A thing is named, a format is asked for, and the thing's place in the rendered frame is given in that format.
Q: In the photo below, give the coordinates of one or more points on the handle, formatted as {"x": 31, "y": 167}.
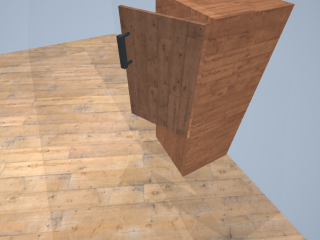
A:
{"x": 122, "y": 50}

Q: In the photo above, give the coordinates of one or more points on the cupboard door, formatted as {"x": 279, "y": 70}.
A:
{"x": 165, "y": 52}

